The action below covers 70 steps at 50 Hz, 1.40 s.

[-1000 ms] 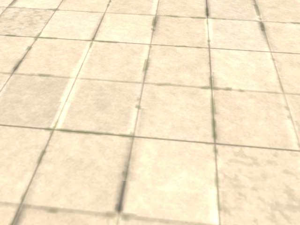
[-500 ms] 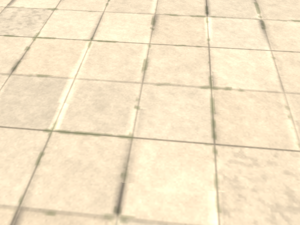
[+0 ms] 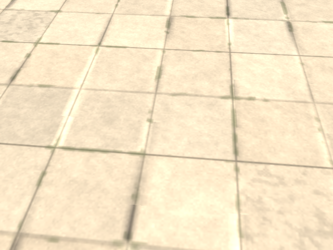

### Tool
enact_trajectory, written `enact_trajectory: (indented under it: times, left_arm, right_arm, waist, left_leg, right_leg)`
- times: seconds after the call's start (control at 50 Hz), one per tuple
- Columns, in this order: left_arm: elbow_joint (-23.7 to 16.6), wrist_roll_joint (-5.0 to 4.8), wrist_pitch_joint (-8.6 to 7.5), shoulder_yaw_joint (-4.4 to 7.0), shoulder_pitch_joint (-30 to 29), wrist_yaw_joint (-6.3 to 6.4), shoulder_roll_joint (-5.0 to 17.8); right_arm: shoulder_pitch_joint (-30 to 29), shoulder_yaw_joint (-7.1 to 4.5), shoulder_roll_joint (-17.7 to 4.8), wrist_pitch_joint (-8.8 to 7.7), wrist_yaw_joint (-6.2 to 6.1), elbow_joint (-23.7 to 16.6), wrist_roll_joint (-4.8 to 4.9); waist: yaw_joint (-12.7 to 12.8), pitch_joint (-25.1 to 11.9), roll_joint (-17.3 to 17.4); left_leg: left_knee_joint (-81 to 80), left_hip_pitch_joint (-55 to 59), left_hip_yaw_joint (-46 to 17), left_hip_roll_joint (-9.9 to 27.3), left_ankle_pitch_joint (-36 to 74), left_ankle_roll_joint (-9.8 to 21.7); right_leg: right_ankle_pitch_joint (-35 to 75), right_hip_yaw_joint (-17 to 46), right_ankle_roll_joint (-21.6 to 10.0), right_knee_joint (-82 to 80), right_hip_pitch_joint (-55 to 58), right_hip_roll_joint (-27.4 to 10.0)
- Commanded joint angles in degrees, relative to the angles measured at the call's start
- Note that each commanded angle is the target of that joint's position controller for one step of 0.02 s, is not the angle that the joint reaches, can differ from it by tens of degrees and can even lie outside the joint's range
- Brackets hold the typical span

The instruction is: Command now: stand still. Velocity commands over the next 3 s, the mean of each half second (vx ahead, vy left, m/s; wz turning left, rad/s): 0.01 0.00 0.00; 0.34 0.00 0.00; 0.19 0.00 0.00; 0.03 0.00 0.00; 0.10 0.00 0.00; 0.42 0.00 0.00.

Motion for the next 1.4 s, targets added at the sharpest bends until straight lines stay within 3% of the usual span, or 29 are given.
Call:
enact_trajectory:
  times: [0.02,0.44,0.48,0.5,0.54,0.56,0.6,0.66,0.78,0.82,0.84,0.86,0.88,0.9,0.92,0.94,0.96,1.0,1.06,1.1,1.2,1.26,1.3,1.32,1.34,1.36,1.38,1.4]
  left_arm:
    - [0.0,-0.01,-0.2,0.52,5.4,0.13,4.0]
    - [0.2,-0.09,-0.36,0.46,7.4,0.26,3.6]
    - [0.3,0.1,-0.3,0.63,8.2,0.19,3.9]
    - [0.4,0.11,-0.08,1.31,9.0,0.12,5.5]
    - [0.5,0.05,0.44,2.65,11.4,-0.12,8.1]
    - [0.7,0.21,0.37,2.97,13.0,-0.3,8.1]
    - [1.4,0.96,-0.51,3.34,15.7,-0.53,7.7]
    - [1.0,0.83,-2.23,3.6,15.7,-0.81,8.0]
    - [0.2,0.83,-3.76,3.5,14.4,-0.98,9.2]
    - [-0.7,0.55,-4.2,3.47,11.4,-1.29,10.2]
    - [-0.8,0.32,-4.42,3.38,10.6,-1.52,10.6]
    - [-0.8,0.21,-4.71,3.14,11.0,-1.89,10.5]
    - [-2.6,-0.51,-4.79,2.15,11.9,-2.43,7.1]
    - [-3.9,-0.44,-4.59,2.15,13.3,-2.79,4.7]
    - [-5.4,0.51,-4.09,3.02,8.2,-3.01,7.6]
    - [-6.9,0.84,-4.14,3.18,4.5,-3.48,7.8]
    - [-7.1,0.81,-4.15,3.28,3.5,-3.62,6.9]
    - [-6.4,1.44,-3.0,3.46,6.1,-3.94,5.6]
    - [-7.1,1.21,-1.63,3.94,4.5,-3.83,5.4]
    - [-8.3,1.09,-1.2,4.0,0.5,-3.61,5.3]
    - [-10.9,0.16,-1.18,3.12,-9.7,-3.08,4.0]
    - [-10.1,0.28,-1.51,3.2,-9.1,-2.36,5.0]
    - [-8.3,0.43,-2.19,3.74,-4.8,-1.77,6.0]
    - [-6.8,0.63,-2.96,3.96,-0.7,-1.54,6.2]
    - [-5.5,1.35,-3.83,4.72,4.5,-1.33,9.7]
    - [-5.2,1.68,-3.73,5.12,7.7,-1.28,12.0]
    - [-5.4,-0.37,-3.02,4.35,5.9,-1.61,9.4]
    - [-6.3,-0.87,-2.62,3.88,1.5,-1.7,8.1]
  right_arm:
    - [3.8,-0.36,-3.7,-0.12,-0.14,-0.1,0.02]
    - [5.0,0.03,-3.0,-0.04,-0.33,0.1,0.21]
    - [4.5,0.11,-2.8,0.1,-0.29,-0.2,-0.05]
    - [3.3,-0.08,-3.1,0.14,-0.16,-0.9,-0.34]
    - [-0.5,-0.57,-4.0,0.06,0.62,-3.5,-1.53]
    - [-2.8,-0.66,-3.9,-0.27,1.08,-5.1,-2.06]
    - [-6.4,-1.12,-4.3,-1.35,1.83,-7.9,-2.24]
    - [-7.4,-1.98,-4.8,-3.13,2.76,-10.0,-1.74]
    - [-12.9,-2.66,-4.6,-3.25,3.89,-15.4,-0.71]
    - [-6.2,-3.36,-5.4,-3.21,3.53,-14.1,-0.15]
    - [1.2,-4.27,-6.6,-3.37,3.13,-11.6,-0.04]
    - [9.4,-5.54,-9.2,-3.73,2.6,-9.1,-0.38]
    - [19.0,-7.09,-15.0,-4.1,2.09,-8.1,-1.84]
    - [19.0,-7.1,-17.0,-3.55,2.62,-8.0,-1.99]
    - [11.0,-6.51,-14.8,-3.25,2.75,-9.0,-0.81]
    - [4.5,-5.62,-11.9,-3.57,3.03,-10.9,-0.38]
    - [1.8,-4.93,-9.8,-4.24,3.34,-11.4,-0.47]
    - [2.4,-3.66,-6.5,-5.21,2.99,-10.5,-0.56]
    - [7.1,-3.05,-6.9,-6.36,2.34,-8.7,-0.7]
    - [8.8,-2.64,-7.2,-6.37,2.23,-8.2,-0.91]
    - [12.1,-1.46,-6.1,-5.56,1.55,-7.2,-0.68]
    - [12.7,-1.41,-6.4,-5.11,0.97,-6.7,-1.01]
    - [11.3,-1.57,-6.8,-4.93,0.65,-6.8,-0.96]
    - [10.7,-1.73,-7.2,-4.8,0.67,-6.6,-0.57]
    - [12.5,-1.54,-6.7,-5.02,0.62,-7.1,-0.14]
    - [20.6,-0.61,-1.9,-4.29,0.44,-6.3,1.92]
    - [20.5,-1.3,-3.1,-2.84,0.33,-5.0,1.66]
    - [16.2,-1.78,-4.2,-1.95,0.41,-5.8,-0.36]
  waist:
    - [0.0,3.8,-0.6]
    - [0.1,3.9,-0.9]
    - [0.8,3.5,-1.3]
    - [1.6,4.7,-2.7]
    - [3.5,9.8,-6.8]
    - [4.6,12.8,-6.9]
    - [5.1,15.6,-4.1]
    - [3.7,12.6,-1.7]
    - [2.4,9.3,-5.8]
    - [-1.5,6.3,-6.5]
    - [-5.0,2.6,-4.7]
    - [-8.1,-2.0,-3.1]
    - [-10.8,-8.8,4.7]
    - [-8.1,-11.0,10.6]
    - [-4.2,-2.8,4.5]
    - [-2.3,2.6,1.9]
    - [-0.5,4.6,0.4]
    - [2.5,4.2,1.9]
    - [3.6,5.0,2.0]
    - [3.4,4.7,2.9]
    - [0.4,2.9,6.4]
    - [0.4,2.0,6.6]
    - [2.4,1.0,5.6]
    - [4.7,-0.2,3.5]
    - [5.2,-5.0,0.2]
    - [3.0,-13.5,-8.4]
    - [3.1,-16.3,-8.5]
    - [1.8,-9.6,-5.1]
  left_leg:
    - [-1.7,2.0,-5.7,6.5,7.6,1.6]
    - [0.0,0.9,-4.6,6.6,7.4,0.7]
    - [0.8,0.1,-3.7,5.3,1.5,0.9]
    - [3.9,-2.7,-1.9,3.5,-3.6,1.2]
    - [12.6,-13.5,3.0,0.6,-14.0,1.9]
    - [16.8,-18.5,4.2,1.8,-15.7,2.1]
    - [25.0,-28.2,3.7,4.9,-16.4,2.2]
    - [27.9,-32.6,3.7,6.0,-12.5,1.9]
    - [18.7,-21.6,7.9,2.8,-6.3,3.1]
    - [14.4,-7.0,10.0,-0.5,-3.5,4.6]
    - [11.1,3.1,10.7,-2.2,-1.1,5.6]
    - [8.5,14.4,8.3,-0.6,-2.4,6.8]
    - [1.4,26.3,-13.6,15.3,-19.8,10.8]
    - [-10.9,25.8,-40.3,26.7,-24.8,16.2]
    - [-12.3,17.1,-37.4,24.5,-31.8,15.0]
    - [-13.1,9.1,-29.3,22.9,-26.9,13.6]
    - [-14.2,4.3,-22.4,19.8,-18.2,12.0]
    - [-14.8,-0.2,-13.1,15.7,-6.7,10.0]
    - [-12.6,0.0,-4.8,14.5,22.9,10.5]
    - [-10.6,1.3,-0.4,13.3,36.0,10.0]
    - [-6.5,4.1,4.1,10.9,44.7,7.2]
    - [-2.2,7.7,2.6,12.7,45.9,7.7]
    - [3.9,9.7,1.2,13.1,47.1,7.4]
    - [10.1,9.4,2.0,11.7,43.3,6.0]
    - [17.8,4.2,2.6,9.5,29.0,4.1]
    - [32.6,-3.3,5.4,2.9,-6.8,2.1]
    - [38.6,-5.0,2.7,-0.2,-27.1,1.4]
    - [40.3,-6.7,0.2,1.6,-28.0,1.2]
  right_leg:
    - [13.1,6.5,0.0,-4.5,-6.1,-8.8]
    - [20.1,6.7,0.5,-4.6,-4.4,-9.2]
    - [7.6,7.7,-0.3,-6.9,-4.1,-8.6]
    - [-3.4,9.7,-1.7,-8.7,-4.2,-8.9]
    - [-22.7,17.9,-6.8,-13.2,-3.9,-14.2]
    - [-25.7,21.5,-9.2,-15.2,-3.9,-17.5]
    - [-20.1,24.5,-12.0,-16.5,0.1,-21.0]
    - [-4.0,19.9,-11.6,-14.9,7.0,-19.6]
    - [22.0,9.7,-8.7,-9.3,2.5,-16.0]
    - [36.5,6.1,-6.6,-2.8,-3.4,-14.8]
    - [42.7,3.6,-5.2,5.7,-5.6,-13.1]
    - [40.6,1.1,-3.7,17.0,-10.5,-10.6]
    - [20.8,-2.1,-1.4,36.6,-22.0,-6.0]
    - [-13.1,0.2,-1.0,53.1,-31.1,1.4]
    - [-7.5,4.4,-2.3,56.5,-34.5,-3.6]
    - [-1.7,3.6,-2.6,54.0,-34.5,-6.0]
    - [1.3,3.3,-2.6,51.0,-32.1,-7.7]
    - [2.3,2.6,-1.2,46.6,-26.8,-9.0]
    - [2.9,-0.3,0.7,43.0,-27.1,-8.0]
    - [5.3,-1.8,1.5,38.3,-28.5,-7.3]
    - [12.8,-5.5,1.6,20.7,-23.3,-3.9]
    - [11.3,-4.7,0.3,16.3,-20.1,-3.1]
    - [10.6,-4.4,-1.1,10.3,-15.1,-1.9]
    - [18.2,-3.8,-1.6,2.8,-9.5,-2.4]
    - [40.7,2.4,-2.7,4.0,1.0,-9.5]
    - [66.3,15.7,-12.5,7.6,12.0,-24.2]
    - [63.3,21.9,-17.8,4.1,8.6,-27.5]
    - [50.0,18.9,-16.8,0.6,0.9,-25.2]
Next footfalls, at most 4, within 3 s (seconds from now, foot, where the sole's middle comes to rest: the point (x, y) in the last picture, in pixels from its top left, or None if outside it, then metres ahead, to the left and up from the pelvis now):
0.86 left None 0.26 0.13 -0.78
1.34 right None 0.49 -0.02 -0.78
1.64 left None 0.43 0.18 -0.78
2.60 right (188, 234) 0.59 -0.05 -0.78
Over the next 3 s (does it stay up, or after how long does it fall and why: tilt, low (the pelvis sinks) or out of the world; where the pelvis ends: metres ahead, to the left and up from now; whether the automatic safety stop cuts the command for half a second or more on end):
stays up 0.69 0.02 -0.01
